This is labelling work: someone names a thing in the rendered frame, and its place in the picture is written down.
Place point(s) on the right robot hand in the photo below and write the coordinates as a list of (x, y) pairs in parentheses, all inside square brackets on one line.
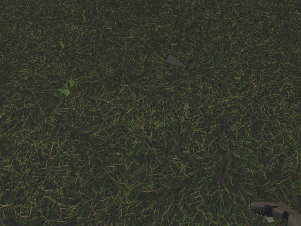
[(277, 210)]

